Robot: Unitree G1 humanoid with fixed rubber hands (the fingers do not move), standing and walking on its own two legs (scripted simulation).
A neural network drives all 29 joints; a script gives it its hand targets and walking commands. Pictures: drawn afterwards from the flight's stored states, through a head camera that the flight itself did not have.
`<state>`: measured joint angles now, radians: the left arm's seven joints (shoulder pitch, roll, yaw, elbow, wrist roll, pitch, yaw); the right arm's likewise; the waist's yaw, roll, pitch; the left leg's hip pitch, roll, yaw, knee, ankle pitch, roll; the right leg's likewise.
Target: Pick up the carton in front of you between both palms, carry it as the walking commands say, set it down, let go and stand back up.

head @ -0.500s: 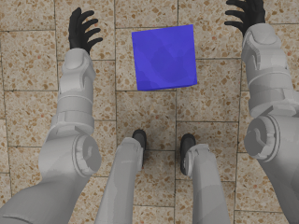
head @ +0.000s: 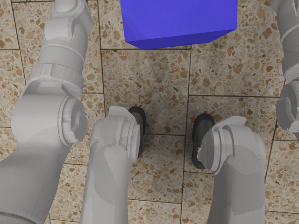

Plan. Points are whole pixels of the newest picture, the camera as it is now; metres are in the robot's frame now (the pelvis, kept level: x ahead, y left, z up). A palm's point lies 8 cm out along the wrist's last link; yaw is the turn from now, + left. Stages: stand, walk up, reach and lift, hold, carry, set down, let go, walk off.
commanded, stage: reach and lift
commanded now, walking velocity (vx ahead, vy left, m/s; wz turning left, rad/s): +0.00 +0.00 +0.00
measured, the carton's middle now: out of the picture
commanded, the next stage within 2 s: none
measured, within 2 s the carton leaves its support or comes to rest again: leaves its support in 1.02 s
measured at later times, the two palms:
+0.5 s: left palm out of the picture +0.56 +0.19 -0.21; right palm out of the picture +0.59 -0.16 -0.21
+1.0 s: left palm out of the picture +0.56 +0.17 -0.20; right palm out of the picture +0.58 -0.14 -0.21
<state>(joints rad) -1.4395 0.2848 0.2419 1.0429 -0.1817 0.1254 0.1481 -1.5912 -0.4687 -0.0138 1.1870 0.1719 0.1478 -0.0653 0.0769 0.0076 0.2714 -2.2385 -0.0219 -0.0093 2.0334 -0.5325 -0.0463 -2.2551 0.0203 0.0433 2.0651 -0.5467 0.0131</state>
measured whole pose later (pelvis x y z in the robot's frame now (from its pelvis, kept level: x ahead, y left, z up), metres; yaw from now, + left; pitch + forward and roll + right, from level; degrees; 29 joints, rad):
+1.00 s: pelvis +0.01 +0.00 -0.05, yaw +0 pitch +36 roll +2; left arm -1.49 0.26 0.31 0.96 -0.09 0.24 0.09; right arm -1.58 -0.33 -0.13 1.05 0.06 0.23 -0.06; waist 0.05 0.02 0.41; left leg -2.25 -0.03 -0.02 2.23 -0.60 -0.05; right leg -2.27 0.03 0.04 2.26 -0.61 0.01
